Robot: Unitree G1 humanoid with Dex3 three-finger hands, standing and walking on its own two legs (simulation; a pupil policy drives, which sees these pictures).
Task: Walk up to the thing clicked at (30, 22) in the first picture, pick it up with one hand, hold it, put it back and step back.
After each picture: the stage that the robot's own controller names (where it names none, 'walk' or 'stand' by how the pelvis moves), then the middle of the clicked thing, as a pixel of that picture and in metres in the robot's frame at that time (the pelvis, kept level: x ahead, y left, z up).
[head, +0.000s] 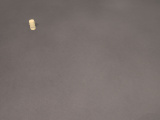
stand; (32, 24) +1.72 +0.55 -0.72
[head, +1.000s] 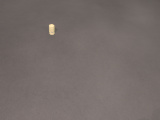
walk; (51, 29) +1.64 +0.24 -0.70
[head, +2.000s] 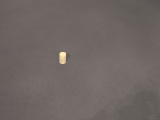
walk; (62, 58) +1.08 +0.10 -0.71
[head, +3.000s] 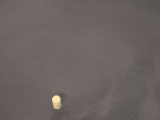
walk; (56, 102) +0.62 +0.14 -0.70
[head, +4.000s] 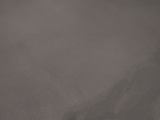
walk; out of the picture +0.39 +0.15 -0.70
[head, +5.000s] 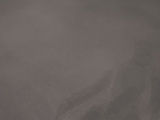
stand; out of the picture +0.32 +0.12 -0.72
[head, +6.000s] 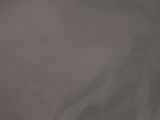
stand; out of the picture +0.33 +0.14 -0.72
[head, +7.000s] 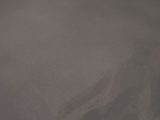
stand; out of the picture +0.32 +0.14 -0.73
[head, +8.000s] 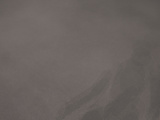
stand; out of the picture +0.32 +0.14 -0.73
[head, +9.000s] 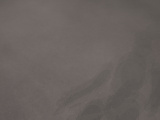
go down; out of the picture +0.32 +0.13 -0.72
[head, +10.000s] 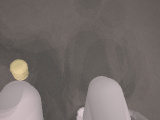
go down; (20, 70) +0.41 +0.18 -0.30
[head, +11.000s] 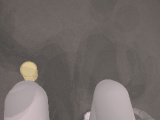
close in; (29, 72) +0.40 +0.18 -0.29
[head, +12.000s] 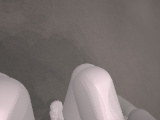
close in; out of the picture +0.39 +0.22 -0.22
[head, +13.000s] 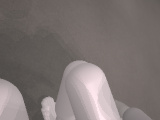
close; out of the picture +0.39 +0.23 -0.22
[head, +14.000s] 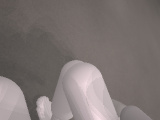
lift; out of the picture +0.37 +0.22 -0.23
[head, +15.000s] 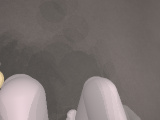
lift; out of the picture +0.30 +0.26 -0.13
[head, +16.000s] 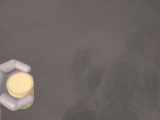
lift; (21, 91) +0.31 +0.17 +0.04
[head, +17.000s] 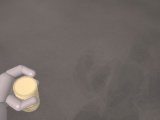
hold; (27, 95) +0.31 +0.16 +0.02
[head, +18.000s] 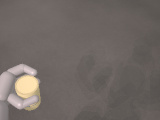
hold; (29, 93) +0.31 +0.16 +0.02
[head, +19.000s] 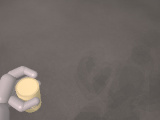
crouch; (29, 95) +0.31 +0.16 +0.02
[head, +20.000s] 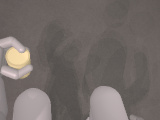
crouch; (19, 63) +0.40 +0.18 -0.07
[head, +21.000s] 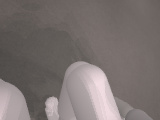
lower; out of the picture +0.41 +0.28 -0.21
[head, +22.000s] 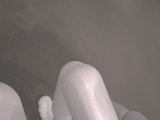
lower; out of the picture +0.41 +0.26 -0.23
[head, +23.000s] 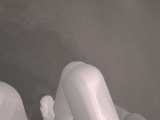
lower; out of the picture +0.40 +0.25 -0.23
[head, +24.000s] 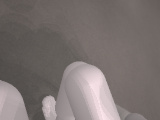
lower; out of the picture +0.39 +0.25 -0.22
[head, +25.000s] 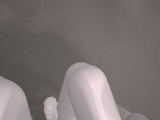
loosen; out of the picture +0.37 +0.22 -0.23
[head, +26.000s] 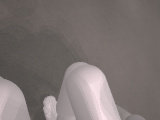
withdraw; out of the picture +0.38 +0.23 -0.23
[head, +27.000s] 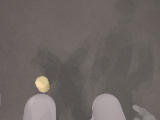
walk; (42, 84) +0.40 +0.16 -0.43
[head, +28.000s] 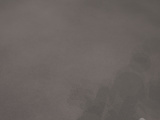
stand; out of the picture +0.34 +0.13 -0.66
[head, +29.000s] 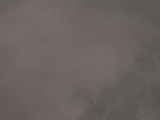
stand; out of the picture +0.35 +0.14 -0.66
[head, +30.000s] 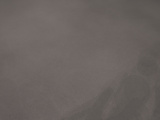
stand; out of the picture +0.36 +0.12 -0.71
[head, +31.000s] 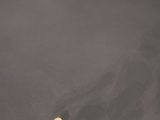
walk; out of the picture +0.39 +0.14 -0.69
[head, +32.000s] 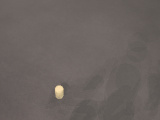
walk; (59, 92) +0.59 +0.11 -0.69
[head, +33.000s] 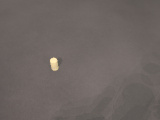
walk; (54, 64) +0.91 +0.23 -0.69
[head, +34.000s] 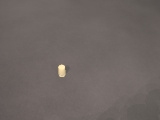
stand; (61, 71) +0.97 +0.14 -0.71
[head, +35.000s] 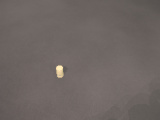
stand; (59, 71) +0.99 +0.16 -0.72
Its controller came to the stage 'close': yes
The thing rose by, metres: 0.73
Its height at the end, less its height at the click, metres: +0.00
